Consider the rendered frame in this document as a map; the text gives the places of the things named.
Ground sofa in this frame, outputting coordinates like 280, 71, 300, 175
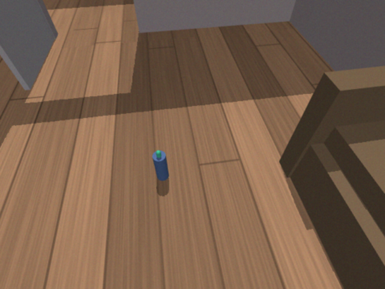
279, 66, 385, 289

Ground bottle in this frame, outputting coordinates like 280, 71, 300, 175
152, 150, 169, 181

